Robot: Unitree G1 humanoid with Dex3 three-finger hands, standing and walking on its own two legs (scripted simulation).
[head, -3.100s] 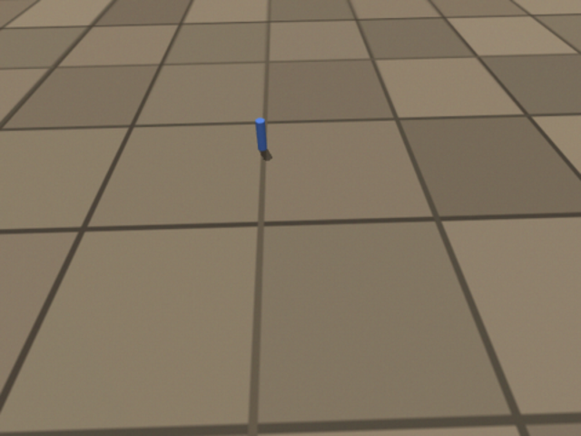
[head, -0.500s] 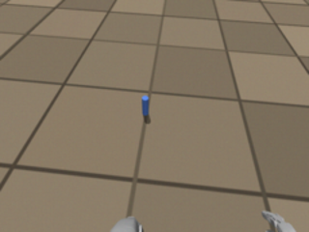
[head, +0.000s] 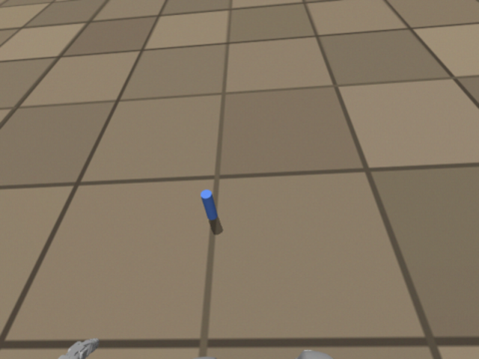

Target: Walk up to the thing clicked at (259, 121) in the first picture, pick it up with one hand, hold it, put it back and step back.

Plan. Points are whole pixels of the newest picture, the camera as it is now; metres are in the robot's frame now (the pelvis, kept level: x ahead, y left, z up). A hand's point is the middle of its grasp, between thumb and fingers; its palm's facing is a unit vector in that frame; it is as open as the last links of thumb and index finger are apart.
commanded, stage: walk up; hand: left
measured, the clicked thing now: (209, 205) +0.86 +0.25 -0.67
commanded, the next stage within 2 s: none
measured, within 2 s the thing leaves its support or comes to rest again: neither
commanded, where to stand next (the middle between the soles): +0.51 +0.06 m, yaw -1 degrees
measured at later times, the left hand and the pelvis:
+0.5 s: hand (100, 326) +0.20 +0.33 -0.15, palm faces -0.02 -0.94 -0.35, open 7.3 cm; pelvis +0.19 +0.05 +0.00, yaw +1 degrees
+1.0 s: hand (134, 225) +0.41 +0.30 -0.11, palm faces -0.02 -0.90 -0.43, open 7.3 cm; pelvis +0.35 +0.02 +0.01, yaw +0 degrees
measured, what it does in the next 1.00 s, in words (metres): walks ahead: left foot, then right foot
